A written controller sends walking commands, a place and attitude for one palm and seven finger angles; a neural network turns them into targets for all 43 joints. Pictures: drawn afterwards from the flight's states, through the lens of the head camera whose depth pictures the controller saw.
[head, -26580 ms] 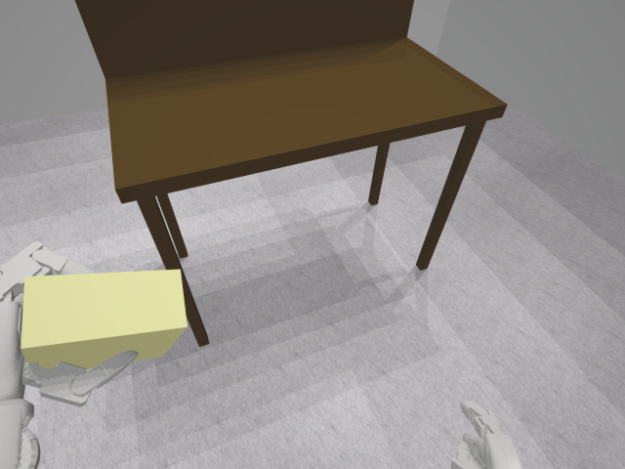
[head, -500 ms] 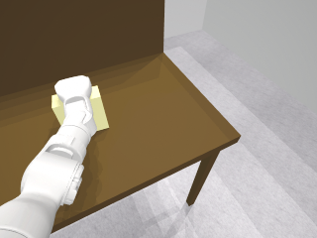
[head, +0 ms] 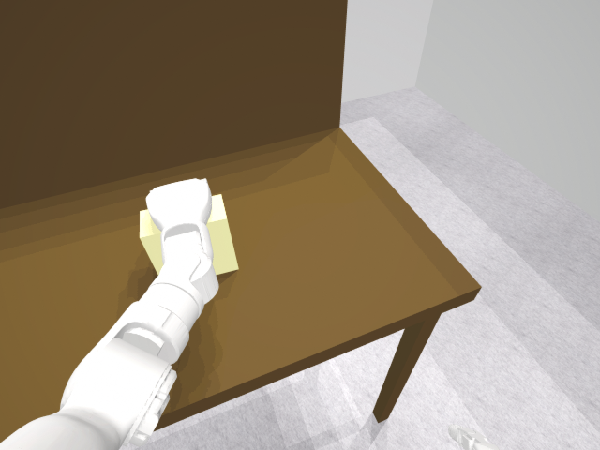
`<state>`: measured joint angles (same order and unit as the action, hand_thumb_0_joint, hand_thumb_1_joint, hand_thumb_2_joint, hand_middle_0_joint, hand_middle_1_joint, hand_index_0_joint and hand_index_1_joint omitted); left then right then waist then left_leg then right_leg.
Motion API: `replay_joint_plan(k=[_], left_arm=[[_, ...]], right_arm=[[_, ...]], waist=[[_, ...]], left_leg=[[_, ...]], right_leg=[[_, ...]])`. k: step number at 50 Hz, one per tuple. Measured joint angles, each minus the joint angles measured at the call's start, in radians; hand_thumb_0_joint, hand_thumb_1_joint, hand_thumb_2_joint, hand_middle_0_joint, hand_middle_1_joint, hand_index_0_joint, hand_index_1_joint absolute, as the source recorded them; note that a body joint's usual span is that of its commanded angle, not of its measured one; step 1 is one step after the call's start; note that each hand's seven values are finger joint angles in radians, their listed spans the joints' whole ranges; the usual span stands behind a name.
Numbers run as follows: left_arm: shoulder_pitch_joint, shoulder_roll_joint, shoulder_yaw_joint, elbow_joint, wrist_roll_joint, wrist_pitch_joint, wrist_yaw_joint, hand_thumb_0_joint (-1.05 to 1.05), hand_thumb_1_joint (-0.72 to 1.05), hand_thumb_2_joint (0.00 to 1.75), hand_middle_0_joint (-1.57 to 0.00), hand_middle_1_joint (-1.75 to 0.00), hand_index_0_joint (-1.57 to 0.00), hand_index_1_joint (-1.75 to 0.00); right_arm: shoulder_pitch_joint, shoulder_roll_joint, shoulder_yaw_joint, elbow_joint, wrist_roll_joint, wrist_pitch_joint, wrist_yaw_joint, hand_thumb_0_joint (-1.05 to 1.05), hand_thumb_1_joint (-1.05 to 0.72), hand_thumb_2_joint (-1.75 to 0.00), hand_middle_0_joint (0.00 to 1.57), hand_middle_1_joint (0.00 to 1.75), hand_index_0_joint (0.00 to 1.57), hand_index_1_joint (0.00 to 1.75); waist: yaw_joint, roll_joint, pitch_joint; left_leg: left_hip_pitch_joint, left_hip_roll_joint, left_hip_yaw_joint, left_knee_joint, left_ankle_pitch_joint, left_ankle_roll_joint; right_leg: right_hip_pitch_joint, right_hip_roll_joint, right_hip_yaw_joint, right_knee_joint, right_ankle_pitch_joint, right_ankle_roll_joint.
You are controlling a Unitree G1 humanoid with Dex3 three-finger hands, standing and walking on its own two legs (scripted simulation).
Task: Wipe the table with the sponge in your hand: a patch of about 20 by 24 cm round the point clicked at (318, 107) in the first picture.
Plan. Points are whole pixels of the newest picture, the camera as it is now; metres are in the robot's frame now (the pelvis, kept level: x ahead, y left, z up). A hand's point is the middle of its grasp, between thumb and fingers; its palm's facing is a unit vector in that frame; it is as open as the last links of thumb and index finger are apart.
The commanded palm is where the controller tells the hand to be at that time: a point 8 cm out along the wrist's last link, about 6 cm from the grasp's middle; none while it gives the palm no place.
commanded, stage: wipe back along the third lane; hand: left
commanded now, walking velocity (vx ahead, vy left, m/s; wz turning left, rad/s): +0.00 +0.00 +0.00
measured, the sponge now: (195, 250) +0.41 +0.20 +0.03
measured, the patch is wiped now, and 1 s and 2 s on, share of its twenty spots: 1.00 1.00 1.00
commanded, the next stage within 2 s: slide back across to the middle lane in 1.12 s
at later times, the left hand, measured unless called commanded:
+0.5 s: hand (198, 253) +0.37 +0.17 +0.08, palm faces +0.02 -0.03 -1.00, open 10.1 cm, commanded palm +0.32 +0.15 +0.11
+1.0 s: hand (205, 280) +0.32 +0.15 +0.08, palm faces +0.06 -0.07 -1.00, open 10.1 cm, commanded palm +0.27 +0.13 +0.11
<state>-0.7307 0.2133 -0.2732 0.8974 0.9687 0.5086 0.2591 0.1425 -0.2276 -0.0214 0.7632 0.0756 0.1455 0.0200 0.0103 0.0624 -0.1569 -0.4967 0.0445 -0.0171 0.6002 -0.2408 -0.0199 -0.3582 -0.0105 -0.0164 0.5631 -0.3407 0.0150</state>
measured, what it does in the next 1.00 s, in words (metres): stands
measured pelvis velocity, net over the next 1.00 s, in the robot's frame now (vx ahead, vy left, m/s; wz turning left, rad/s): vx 0.00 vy -0.02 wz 0.01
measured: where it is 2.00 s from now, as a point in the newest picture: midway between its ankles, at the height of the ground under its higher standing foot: outside the picture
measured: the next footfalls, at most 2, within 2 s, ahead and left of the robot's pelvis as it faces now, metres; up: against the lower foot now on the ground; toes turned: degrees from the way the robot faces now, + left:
none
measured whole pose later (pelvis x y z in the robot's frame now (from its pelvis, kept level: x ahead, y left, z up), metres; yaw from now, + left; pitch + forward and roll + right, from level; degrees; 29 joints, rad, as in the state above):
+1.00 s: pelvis +0.00 -0.02 +0.00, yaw +0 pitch +0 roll +0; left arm -0.28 0.21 -0.42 0.28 1.00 0.61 0.14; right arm 0.01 -0.25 0.00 0.68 0.10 0.18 0.06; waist 0.08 0.09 -0.12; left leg -0.33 0.05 -0.02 0.56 -0.24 -0.04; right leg -0.22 -0.01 -0.02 0.58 -0.37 -0.01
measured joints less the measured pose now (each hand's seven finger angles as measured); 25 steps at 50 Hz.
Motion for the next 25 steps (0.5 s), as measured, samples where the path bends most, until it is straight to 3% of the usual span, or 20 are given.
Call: replay_joint_plan(k=[11, 25], left_arm=[[0.149, -0.02, -0.081, -0.206, 0.01, 0.048, -0.05, 0.01, -0.48, 1.06, -0.69, -1.38, -0.71, -1.36], [0.298, 0.006, -0.104, -0.422, 0.03, 0.049, -0.115, 0.01, -0.48, 1.06, -0.68, -1.38, -0.71, -1.37]], right_arm=[[-0.106, -0.012, 0.016, -0.057, 0.01, 0.034, 0.009, 0.01, -0.91, -0.9, 0.19, 0.3, 0.2, 0.3], [-0.11, -0.016, 0.025, -0.079, 0.012, 0.059, 0.026, 0.01, -0.91, -0.9, 0.19, 0.3, 0.2, 0.3]], waist=[[0.043, -0.002, 0.004], [0.06, 0.016, 0.019]], left_leg=[[0.079, -0.005, -0.019, -0.018, -0.013, -0.012], [0.126, -0.003, -0.021, -0.03, -0.018, -0.019]], right_leg=[[0.085, -0.003, -0.021, -0.014, -0.022, -0.011], [0.125, 0.0, -0.024, -0.009, -0.037, -0.022]])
